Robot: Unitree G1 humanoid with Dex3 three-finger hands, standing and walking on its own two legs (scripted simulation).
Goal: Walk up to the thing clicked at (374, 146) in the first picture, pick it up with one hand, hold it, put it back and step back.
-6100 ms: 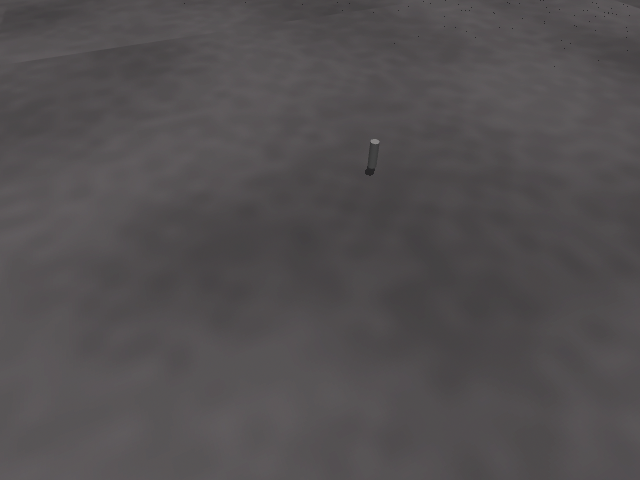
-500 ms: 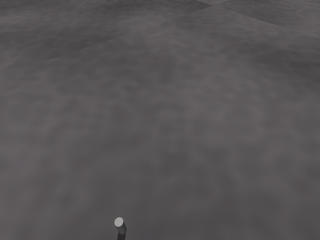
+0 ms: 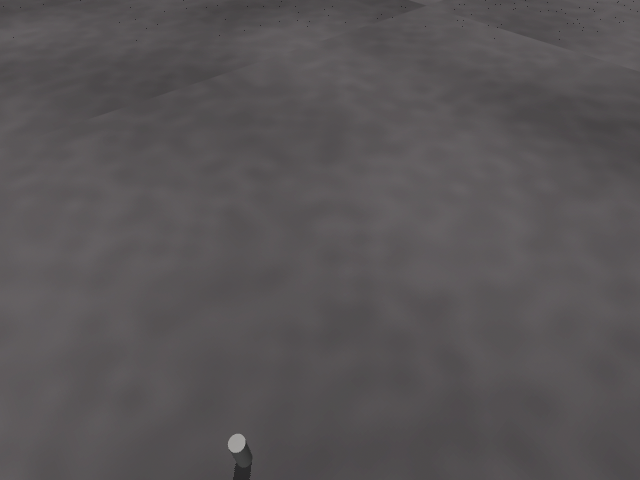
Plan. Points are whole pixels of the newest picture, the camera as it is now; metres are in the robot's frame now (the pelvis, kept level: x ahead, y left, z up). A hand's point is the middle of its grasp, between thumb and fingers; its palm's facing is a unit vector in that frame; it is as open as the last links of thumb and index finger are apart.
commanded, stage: stand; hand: left
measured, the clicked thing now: (240, 451) +0.36 +0.22 -0.71
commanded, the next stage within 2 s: none
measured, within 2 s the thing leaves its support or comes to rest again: neither
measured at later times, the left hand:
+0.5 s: hand out of the picture +0.06 +0.25 -0.16, palm faces -0.02 -0.94 -0.34, open 7.4 cm
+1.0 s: hand out of the picture +0.06 +0.24 -0.16, palm faces -0.03 -0.94 -0.34, open 7.4 cm
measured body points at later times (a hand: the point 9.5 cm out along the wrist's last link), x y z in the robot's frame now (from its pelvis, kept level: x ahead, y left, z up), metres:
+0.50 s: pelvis -0.01 -0.01 +0.00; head -0.01 -0.01 +0.45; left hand +0.06 +0.29 -0.13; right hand +0.07 -0.31 -0.13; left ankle +0.01 +0.12 -0.75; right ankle -0.02 -0.14 -0.75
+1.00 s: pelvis -0.01 -0.01 +0.00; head +0.00 -0.01 +0.45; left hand +0.06 +0.29 -0.13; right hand +0.06 -0.31 -0.13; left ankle +0.01 +0.12 -0.75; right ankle -0.02 -0.14 -0.75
